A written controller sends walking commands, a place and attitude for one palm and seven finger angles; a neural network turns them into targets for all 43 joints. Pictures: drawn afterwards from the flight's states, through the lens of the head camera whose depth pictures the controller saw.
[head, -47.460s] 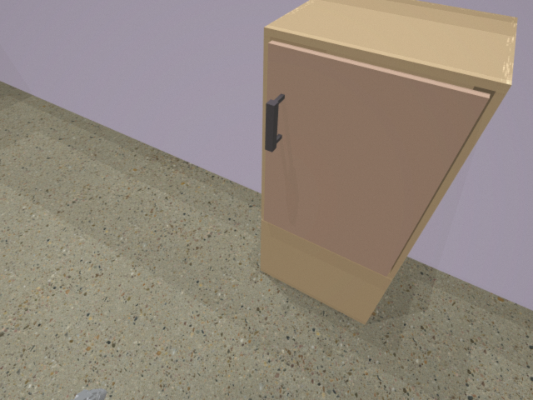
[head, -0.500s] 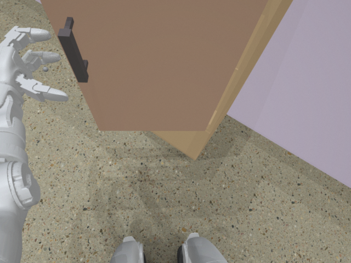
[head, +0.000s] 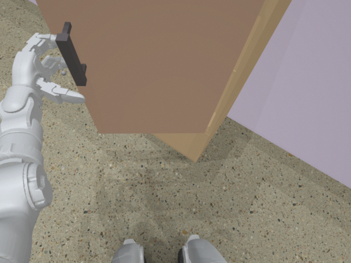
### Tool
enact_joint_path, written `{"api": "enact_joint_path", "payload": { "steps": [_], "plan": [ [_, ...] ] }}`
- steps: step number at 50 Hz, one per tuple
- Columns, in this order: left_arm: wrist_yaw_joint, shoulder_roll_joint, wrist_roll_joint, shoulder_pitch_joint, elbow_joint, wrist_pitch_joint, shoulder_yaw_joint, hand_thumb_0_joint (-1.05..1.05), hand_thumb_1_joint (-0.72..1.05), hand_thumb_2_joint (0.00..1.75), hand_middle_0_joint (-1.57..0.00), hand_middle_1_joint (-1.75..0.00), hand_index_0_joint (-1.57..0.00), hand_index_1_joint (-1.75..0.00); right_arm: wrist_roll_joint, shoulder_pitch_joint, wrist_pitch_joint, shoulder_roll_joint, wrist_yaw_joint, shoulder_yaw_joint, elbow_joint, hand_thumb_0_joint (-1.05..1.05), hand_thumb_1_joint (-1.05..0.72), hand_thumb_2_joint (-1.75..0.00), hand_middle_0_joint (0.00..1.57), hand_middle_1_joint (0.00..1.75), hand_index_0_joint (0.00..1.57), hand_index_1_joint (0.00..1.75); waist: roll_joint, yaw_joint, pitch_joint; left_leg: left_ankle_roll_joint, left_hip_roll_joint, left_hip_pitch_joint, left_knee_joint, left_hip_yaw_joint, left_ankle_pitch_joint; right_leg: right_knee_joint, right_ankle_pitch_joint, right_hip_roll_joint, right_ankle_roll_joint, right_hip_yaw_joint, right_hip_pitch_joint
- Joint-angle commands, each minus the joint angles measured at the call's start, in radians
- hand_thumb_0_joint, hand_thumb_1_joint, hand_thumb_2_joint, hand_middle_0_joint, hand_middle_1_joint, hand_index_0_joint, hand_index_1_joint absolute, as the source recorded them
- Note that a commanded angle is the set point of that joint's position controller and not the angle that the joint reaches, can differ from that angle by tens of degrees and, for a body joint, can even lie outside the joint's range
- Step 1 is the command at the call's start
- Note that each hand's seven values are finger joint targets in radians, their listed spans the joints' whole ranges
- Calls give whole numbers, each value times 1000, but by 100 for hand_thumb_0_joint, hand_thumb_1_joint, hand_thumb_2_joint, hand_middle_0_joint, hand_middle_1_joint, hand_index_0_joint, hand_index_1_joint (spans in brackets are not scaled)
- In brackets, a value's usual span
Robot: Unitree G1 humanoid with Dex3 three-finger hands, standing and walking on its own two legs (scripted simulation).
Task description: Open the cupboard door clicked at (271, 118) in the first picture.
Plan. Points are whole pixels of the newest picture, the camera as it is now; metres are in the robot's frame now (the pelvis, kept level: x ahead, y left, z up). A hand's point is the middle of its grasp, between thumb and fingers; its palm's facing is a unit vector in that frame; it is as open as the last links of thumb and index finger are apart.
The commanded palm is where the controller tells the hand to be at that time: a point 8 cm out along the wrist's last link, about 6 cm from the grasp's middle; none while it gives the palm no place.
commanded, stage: slide the fingers in behind the handle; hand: left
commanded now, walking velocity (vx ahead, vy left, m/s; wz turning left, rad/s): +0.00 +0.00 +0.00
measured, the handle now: (74, 56) +0.56 +0.18 +0.09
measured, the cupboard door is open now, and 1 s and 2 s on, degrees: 37 37 38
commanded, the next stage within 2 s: close the thumb around the handle in 1.08 s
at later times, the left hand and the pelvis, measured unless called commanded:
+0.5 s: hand (77, 73) +0.51 +0.17 +0.09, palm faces -0.03 -1.00 +0.01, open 14.0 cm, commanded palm +0.49 +0.22 +0.10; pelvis +0.00 +0.00 +0.00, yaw +0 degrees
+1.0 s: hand (83, 74) +0.51 +0.16 +0.10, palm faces -0.02 -1.00 -0.01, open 14.0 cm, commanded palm +0.49 +0.20 +0.10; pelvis +0.00 +0.00 +0.00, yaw +1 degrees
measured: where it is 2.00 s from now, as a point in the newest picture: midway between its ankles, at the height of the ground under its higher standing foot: outside the picture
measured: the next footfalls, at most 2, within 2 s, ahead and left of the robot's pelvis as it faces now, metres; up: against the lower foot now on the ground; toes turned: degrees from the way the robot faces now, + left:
none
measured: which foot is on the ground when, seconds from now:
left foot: down 0.00-1.00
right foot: down 0.00-1.00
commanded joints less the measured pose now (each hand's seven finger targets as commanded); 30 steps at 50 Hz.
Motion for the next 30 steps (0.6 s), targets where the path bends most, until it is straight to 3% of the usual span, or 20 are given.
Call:
{"api": "enact_joint_path", "payload": {
  "steps": [1, 2, 3, 4, 8, 9, 12, 13, 16, 19, 23, 24, 27, 30],
  "plan": [
    [5, 231, -37, -453, -232, -82, 25, 0, -50, 30, -30, -120, -30, -120, -7, 166, -17, -187, -10, -71, -45, 0, -90, -90, 20, 30, 20, 30, 112, -7, -453, 2, -14, 387, -92, -55, 360, -101, 304, 18, -9, 13, 137],
    [8, 252, -48, -468, -255, -95, 47, 0, -50, 30, -30, -120, -30, -120, -8, 172, -19, -189, -13, -71, -46, 0, -90, -90, 20, 30, 20, 30, 88, -8, -464, 4, -14, 389, -91, -60, 387, -93, 330, 20, -11, 10, 160],
    [7, 229, -46, -464, -250, -96, 28, 0, -50, 30, -30, -120, -30, -120, -7, 168, -19, -186, -11, -70, -45, 0, -90, -90, 20, 30, 20, 30, 107, -5, -486, 3, -18, 391, -90, -56, 390, -91, 340, 19, -9, 16, 166],
    [7, 222, -46, -451, -240, -94, 32, 0, -50, 30, -30, -120, -30, -120, -8, 172, -19, -183, -11, -73, -41, 0, -90, -90, 20, 30, 20, 30, 88, -6, -480, 4, -17, 385, -88, -54, 397, -92, 355, 18, -8, 15, 175],
    [13, 170, -39, -416, -278, -96, -5, 0, -50, 30, -30, -120, -30, -120, -9, 166, -18, -176, -1, -77, -40, 0, -90, -90, 20, 30, 20, 30, 169, 12, -494, -5, -15, 448, -86, -56, 461, -85, 373, 16, -12, 6, 140],
    [16, 148, -39, -387, -260, -89, -16, 0, -50, 30, -30, -120, -30, -120, -8, 167, -15, -175, 0, -78, -38, 0, -90, -90, 20, 30, 20, 30, 133, 7, -478, -5, -12, 446, -88, -57, 464, -88, 373, 17, -11, 1, 136],
    [28, 121, -49, -412, -259, -79, -30, 0, -50, 30, -30, -120, -30, -120, -7, 166, -13, -174, 1, -77, -42, 0, -90, -90, 20, 30, 20, 30, 107, -4, -432, 0, -17, 415, -96, -56, 434, -93, 359, 18, -12, -2, 138],
    [36, 156, -45, -400, -247, -75, 2, 0, -50, 30, -30, -120, -30, -120, -7, 163, -11, -177, 1, -79, -41, 0, -90, -90, 20, 30, 20, 30, 94, 9, -437, 0, -16, 402, -98, -55, 415, -93, 351, 17, -10, 2, 148],
    [56, 133, -39, -454, -270, -81, -22, 0, -50, 30, -30, -120, -30, -120, -6, 156, -14, -172, -1, -78, -43, 0, -90, -90, 20, 30, 20, 30, 72, -12, -421, 5, -20, 380, -101, -50, 374, -101, 337, 14, -6, 9, 152],
    [78, 170, -23, -483, -279, -110, 2, 0, -50, 30, -30, -120, -30, -120, -10, 156, -20, -172, -1, -76, -33, 0, -90, -90, 20, 30, 20, 30, 113, -6, -445, -1, -20, 397, -93, -58, 386, -89, 333, 12, -10, 11, 140],
    [80, 157, -23, -447, -279, -126, 5, 0, -50, 30, -30, -120, -30, -120, -13, 155, -27, -170, 2, -79, -34, 0, -90, -90, 20, 30, 20, 30, 115, 6, -500, -1, -22, 415, -85, -52, 416, -82, 368, 11, -10, 15, 169],
    [75, 141, -25, -414, -264, -120, -5, 0, -50, 30, -30, -120, -30, -120, -11, 154, -25, -168, 4, -77, -39, 0, -90, -90, 20, 30, 20, 30, 115, 13, -503, -3, -23, 413, -87, -52, 420, -80, 372, 12, -12, 13, 175],
    [67, 109, -28, -431, -235, -101, -34, 0, -50, 30, -30, -120, -30, -120, -9, 155, -23, -167, 3, -75, -37, 0, -90, -90, 20, 30, 20, 30, 98, -4, -449, 1, -25, 386, -91, -51, 394, -86, 356, 13, -12, 9, 161],
    [71, 108, -34, -418, -269, -94, -26, 0, -50, 30, -30, -120, -30, -120, -8, 152, -22, -171, 4, -81, -43, 0, -90, -90, 20, 30, 20, 30, 92, 8, -477, -2, -22, 403, -98, -51, 395, -90, 356, 12, -12, 8, 171]
  ]
}}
